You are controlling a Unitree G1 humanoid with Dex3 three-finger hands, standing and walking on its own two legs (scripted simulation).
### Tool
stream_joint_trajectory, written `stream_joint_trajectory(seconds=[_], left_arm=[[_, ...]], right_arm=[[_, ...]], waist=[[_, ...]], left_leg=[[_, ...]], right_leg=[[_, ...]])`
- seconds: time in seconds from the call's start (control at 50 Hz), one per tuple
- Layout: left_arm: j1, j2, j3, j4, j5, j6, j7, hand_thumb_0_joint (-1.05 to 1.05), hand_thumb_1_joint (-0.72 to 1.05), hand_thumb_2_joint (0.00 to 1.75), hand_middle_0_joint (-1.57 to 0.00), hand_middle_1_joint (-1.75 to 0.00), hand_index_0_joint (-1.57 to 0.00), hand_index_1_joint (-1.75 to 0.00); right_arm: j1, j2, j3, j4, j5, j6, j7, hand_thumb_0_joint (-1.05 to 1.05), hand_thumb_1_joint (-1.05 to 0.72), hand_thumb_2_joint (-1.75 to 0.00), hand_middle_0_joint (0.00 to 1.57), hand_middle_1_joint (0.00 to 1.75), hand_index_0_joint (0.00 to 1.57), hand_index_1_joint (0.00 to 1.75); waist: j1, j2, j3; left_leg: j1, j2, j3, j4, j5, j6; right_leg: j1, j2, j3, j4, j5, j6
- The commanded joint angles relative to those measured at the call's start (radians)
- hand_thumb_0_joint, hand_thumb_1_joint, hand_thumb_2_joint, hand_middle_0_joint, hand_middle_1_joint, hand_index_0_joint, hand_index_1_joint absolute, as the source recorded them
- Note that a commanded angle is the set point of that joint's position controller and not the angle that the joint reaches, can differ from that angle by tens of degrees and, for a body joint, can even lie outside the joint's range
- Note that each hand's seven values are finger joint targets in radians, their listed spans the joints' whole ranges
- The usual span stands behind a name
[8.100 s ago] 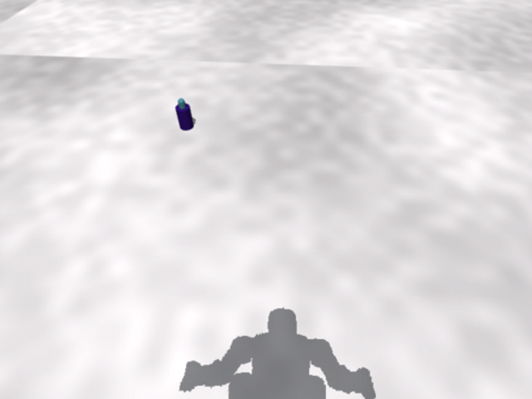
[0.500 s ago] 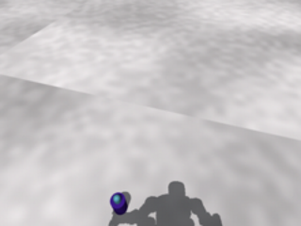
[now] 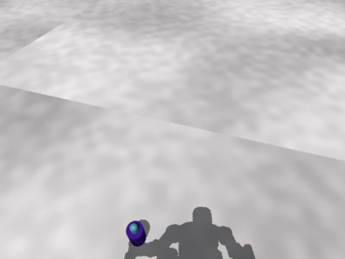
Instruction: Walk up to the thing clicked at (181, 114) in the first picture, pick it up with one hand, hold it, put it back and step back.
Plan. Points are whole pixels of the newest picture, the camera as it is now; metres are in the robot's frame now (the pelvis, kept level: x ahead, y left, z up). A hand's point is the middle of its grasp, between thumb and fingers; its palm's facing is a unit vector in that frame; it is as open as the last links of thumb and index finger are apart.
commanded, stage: stand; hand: left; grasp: from the side
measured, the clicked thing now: (135, 232) +0.37 +0.22 -0.68
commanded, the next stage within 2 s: go down in 0.32 s
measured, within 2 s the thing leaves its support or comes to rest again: neither
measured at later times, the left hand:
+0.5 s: hand out of the picture +0.09 +0.25 -0.15, palm faces +0.03 -0.94 -0.34, open 7.7 cm
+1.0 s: hand out of the picture +0.14 +0.28 -0.18, palm faces +0.06 -0.94 -0.33, open 16.6 cm
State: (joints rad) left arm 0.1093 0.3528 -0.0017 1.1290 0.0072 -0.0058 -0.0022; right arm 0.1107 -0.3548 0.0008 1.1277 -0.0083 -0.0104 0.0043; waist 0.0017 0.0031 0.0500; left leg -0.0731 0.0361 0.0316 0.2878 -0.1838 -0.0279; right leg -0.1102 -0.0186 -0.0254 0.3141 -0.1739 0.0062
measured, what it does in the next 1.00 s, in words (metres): lowers itself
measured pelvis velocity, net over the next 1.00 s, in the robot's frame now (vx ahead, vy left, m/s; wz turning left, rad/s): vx -0.01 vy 0.02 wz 0.01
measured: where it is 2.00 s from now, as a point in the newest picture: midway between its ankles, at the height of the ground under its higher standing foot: outside the picture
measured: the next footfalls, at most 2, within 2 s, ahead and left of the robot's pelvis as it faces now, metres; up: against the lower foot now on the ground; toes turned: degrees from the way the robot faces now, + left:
none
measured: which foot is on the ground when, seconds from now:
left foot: down 0.00-1.00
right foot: down 0.00-1.00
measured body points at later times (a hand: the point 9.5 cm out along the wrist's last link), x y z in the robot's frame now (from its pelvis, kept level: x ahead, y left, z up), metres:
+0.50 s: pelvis +0.00 +0.00 +0.00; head +0.02 +0.00 +0.45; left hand +0.09 +0.30 -0.13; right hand +0.08 -0.30 -0.13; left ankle -0.02 +0.14 -0.75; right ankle +0.00 -0.12 -0.75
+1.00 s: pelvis -0.01 +0.02 -0.05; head +0.06 +0.03 +0.39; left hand +0.13 +0.33 -0.16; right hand +0.13 -0.24 -0.15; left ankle -0.02 +0.14 -0.75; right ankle +0.00 -0.12 -0.75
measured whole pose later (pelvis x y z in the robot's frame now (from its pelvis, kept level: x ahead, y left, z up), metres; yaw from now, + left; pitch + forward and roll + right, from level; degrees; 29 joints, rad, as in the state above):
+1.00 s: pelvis -0.01 +0.02 -0.05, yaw +1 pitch +12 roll -1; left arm 0.17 0.32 0.19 0.63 0.06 0.16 -0.05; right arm 0.24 -0.25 -0.03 0.64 0.02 -0.10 -0.04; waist -0.02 0.00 -0.07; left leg -0.64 0.03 0.01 0.89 -0.45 0.00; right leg -0.64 -0.04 -0.03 0.85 -0.41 0.03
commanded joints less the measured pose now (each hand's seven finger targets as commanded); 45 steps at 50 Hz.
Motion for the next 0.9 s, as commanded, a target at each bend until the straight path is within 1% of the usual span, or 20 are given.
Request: stream_joint_trajectory(seconds=[0.0,0.38,0.4,0.42,0.44,0.46,0.48,0.5,0.52,0.54,0.58,0.66,0.7,0.72,0.74,0.78,0.82,0.84,0.86,0.88], left_arm=[[-0.038,0.217,0.041,-0.056,0.001,-0.024,0.011,0.00,0.90,0.90,-0.20,-0.30,-0.20,-0.30],[-0.034,0.224,0.042,-0.057,-0.002,-0.027,0.012,0.00,0.90,0.90,-0.20,-0.30,-0.20,-0.30],[-0.032,0.216,0.040,-0.058,0.000,-0.027,0.011,0.00,0.82,0.82,-0.28,-0.22,-0.26,-0.22],[-0.383,0.028,0.041,-0.409,-0.046,-0.116,0.025,0.00,0.74,0.74,-0.20,-0.14,-0.18,-0.14],[-0.456,0.093,0.066,-0.321,-0.043,-0.100,0.030,0.00,0.66,0.66,-0.12,-0.06,-0.10,-0.06],[-0.256,0.213,0.140,-0.156,-0.013,-0.066,0.033,0.00,0.58,0.58,-0.04,-0.05,-0.03,-0.04],[-0.227,0.231,0.161,-0.094,0.012,-0.047,0.019,0.00,0.50,0.50,-0.02,-0.06,-0.03,-0.05],[-0.319,0.237,0.170,-0.130,0.023,-0.049,0.004,0.00,0.42,0.42,-0.01,-0.06,-0.02,-0.05],[-0.285,0.272,0.207,-0.129,0.050,-0.058,-0.005,0.00,0.34,0.34,-0.01,-0.06,-0.02,-0.05],[-0.156,0.234,0.217,-0.082,0.067,-0.045,-0.011,0.00,0.26,0.26,-0.02,-0.07,-0.03,-0.06],[-0.083,0.225,0.240,-0.161,0.078,-0.028,-0.019,0.00,0.17,0.18,-0.03,-0.08,-0.04,-0.06],[-0.053,0.192,0.242,-0.249,0.075,0.052,-0.018,0.00,-0.05,0.12,-0.05,-0.07,-0.06,-0.06],[-0.066,0.206,0.253,-0.324,0.071,0.079,-0.018,0.00,-0.16,0.11,-0.05,-0.08,-0.06,-0.07],[-0.060,0.177,0.237,-0.339,0.065,0.091,-0.022,0.00,-0.23,0.10,-0.06,-0.07,-0.06,-0.07],[-0.091,0.184,0.238,-0.381,0.062,0.095,-0.023,0.00,-0.28,0.10,-0.06,-0.08,-0.06,-0.07],[-0.050,0.152,0.232,-0.404,0.055,0.106,-0.030,0.00,-0.36,0.09,-0.07,-0.08,-0.07,-0.08],[-0.078,0.167,0.235,-0.522,0.052,0.103,-0.036,0.00,-0.47,0.05,-0.08,-0.09,-0.08,-0.08],[-0.023,0.148,0.233,-0.482,0.050,0.110,-0.039,0.00,-0.48,0.06,-0.08,-0.09,-0.08,-0.09],[-0.043,0.163,0.240,-0.582,0.049,0.108,-0.040,0.00,-0.50,0.05,-0.08,-0.09,-0.08,-0.09],[0.013,0.159,0.247,-0.542,0.051,0.116,-0.039,0.00,-0.52,0.04,-0.08,-0.08,-0.07,-0.09]], right_arm=[[-0.033,-0.209,-0.039,-0.053,0.000,-0.019,-0.012,0.00,-0.90,-0.90,0.20,0.30,0.20,0.30],[-0.022,-0.202,-0.038,-0.053,-0.002,-0.018,-0.011,0.00,-0.90,-0.90,0.20,0.30,0.20,0.30],[-0.030,-0.209,-0.040,-0.055,-0.002,-0.018,-0.011,0.00,-0.95,-0.92,0.21,0.30,0.20,0.30],[-0.010,-0.034,-0.001,-0.335,0.064,-0.066,-0.032,0.00,-0.97,-0.92,0.20,0.30,0.20,0.30],[0.041,-0.062,-0.004,-0.283,0.068,-0.065,-0.041,0.00,-0.98,-0.92,0.20,0.30,0.20,0.30],[0.074,-0.105,-0.031,-0.284,0.068,-0.055,-0.050,0.00,-0.99,-0.92,0.20,0.30,0.20,0.30],[0.089,-0.102,-0.043,-0.299,0.057,-0.051,-0.048,0.00,-0.97,-0.92,0.20,0.30,0.20,0.30],[0.096,-0.092,-0.048,-0.330,0.052,-0.055,-0.048,0.00,-0.98,-0.92,0.20,0.30,0.20,0.30],[0.102,-0.094,-0.067,-0.351,0.037,-0.061,-0.048,0.00,-0.98,-0.92,0.20,0.30,0.20,0.30],[0.140,-0.084,-0.078,-0.357,0.027,-0.063,-0.046,0.00,-0.97,-0.92,0.20,0.30,0.20,0.30],[0.151,-0.083,-0.088,-0.412,0.028,-0.068,-0.040,0.00,-0.95,-0.91,0.20,0.30,0.20,0.30],[0.115,-0.069,-0.088,-0.494,0.038,-0.073,-0.040,0.00,-0.90,-0.90,0.20,0.30,0.20,0.30],[0.106,-0.066,-0.085,-0.525,0.039,-0.077,-0.041,0.00,-0.90,-0.90,0.20,0.30,0.20,0.30],[0.101,-0.059,-0.082,-0.539,0.038,-0.080,-0.041,0.00,-0.88,-0.89,0.20,0.30,0.20,0.30],[0.098,-0.060,-0.081,-0.548,0.036,-0.086,-0.042,0.00,-0.88,-0.89,0.20,0.30,0.20,0.30],[0.123,-0.054,-0.083,-0.551,0.034,-0.098,-0.044,0.00,-0.86,-0.89,0.20,0.30,0.20,0.30],[0.124,-0.055,-0.087,-0.576,0.033,-0.112,-0.047,0.00,-0.85,-0.88,0.20,0.30,0.20,0.30],[0.139,-0.052,-0.086,-0.566,0.032,-0.116,-0.047,0.00,-0.85,-0.88,0.20,0.30,0.20,0.30],[0.122,-0.054,-0.090,-0.598,0.032,-0.124,-0.049,0.00,-0.84,-0.88,0.20,0.30,0.20,0.30],[0.139,-0.052,-0.090,-0.582,0.031,-0.128,-0.050,0.00,-0.84,-0.88,0.20,0.30,0.20,0.30]], waist=[[-0.002,0.001,-0.086],[-0.004,-0.006,-0.074],[-0.002,0.004,-0.078],[-0.119,0.027,0.018],[-0.081,-0.019,-0.019],[-0.049,-0.037,-0.013],[-0.042,-0.052,-0.063],[-0.040,-0.065,-0.100],[-0.016,-0.037,-0.177],[0.001,-0.024,-0.226],[0.031,0.048,-0.296],[0.009,0.020,-0.256],[0.002,0.009,-0.269],[-0.001,0.010,-0.247],[-0.012,0.009,-0.241],[-0.021,0.007,-0.254],[-0.026,0.044,-0.296],[-0.032,0.028,-0.279],[-0.024,0.041,-0.312],[-0.029,0.037,-0.303]], left_leg=[[0.009,0.115,-0.086,-0.034,0.167,0.033],[0.001,0.111,-0.084,-0.036,0.159,0.034],[0.005,0.113,-0.081,-0.030,0.156,0.036],[-0.151,-0.042,0.033,0.048,0.008,0.041],[-0.143,-0.045,0.030,0.054,-0.019,0.048],[-0.171,-0.041,0.029,0.068,-0.020,0.045],[-0.206,-0.048,0.026,0.116,-0.011,0.048],[-0.226,-0.044,0.018,0.154,0.007,0.050],[-0.239,-0.048,0.017,0.185,0.032,0.046],[-0.265,-0.054,0.014,0.217,0.068,0.041],[-0.264,-0.059,0.011,0.244,0.114,0.030],[-0.303,-0.052,-0.003,0.258,0.087,0.029],[-0.323,-0.044,-0.005,0.291,0.081,0.030],[-0.346,-0.044,-0.005,0.308,0.061,0.029],[-0.363,-0.041,-0.006,0.325,0.030,0.029],[-0.392,-0.037,-0.010,0.368,0.015,0.030],[-0.402,-0.030,-0.020,0.407,0.020,0.025],[-0.418,-0.027,-0.023,0.420,0.013,0.024],[-0.425,-0.026,-0.026,0.440,0.019,0.024],[-0.447,-0.023,-0.032,0.453,0.008,0.023]], right_leg=[[0.014,-0.120,0.090,-0.036,0.170,-0.028],[0.020,-0.121,0.095,-0.040,0.179,-0.030],[0.018,-0.121,0.093,-0.043,0.177,-0.028],[-0.194,0.005,0.013,0.005,0.065,-0.011],[-0.129,0.001,0.003,0.000,0.015,-0.007],[-0.132,0.011,-0.008,0.012,-0.013,-0.012],[-0.141,0.006,-0.005,0.044,-0.012,-0.013],[-0.160,0.008,-0.006,0.090,0.013,-0.013],[-0.137,0.000,-0.001,0.130,0.047,-0.014],[-0.131,-0.003,-0.001,0.169,0.087,-0.016],[-0.130,0.006,-0.002,0.215,0.114,-0.026],[-0.178,0.015,-0.014,0.216,0.071,-0.026],[-0.212,0.020,-0.018,0.248,0.052,-0.025],[-0.245,0.019,-0.017,0.262,0.032,-0.025],[-0.276,0.020,-0.017,0.276,-0.001,-0.024],[-0.315,0.020,-0.020,0.319,-0.011,-0.022],[-0.364,0.024,-0.022,0.374,-0.010,-0.023],[-0.379,0.023,-0.026,0.390,-0.019,-0.023],[-0.391,0.022,-0.027,0.411,-0.014,-0.022],[-0.408,0.023,-0.027,0.425,-0.026,-0.023]])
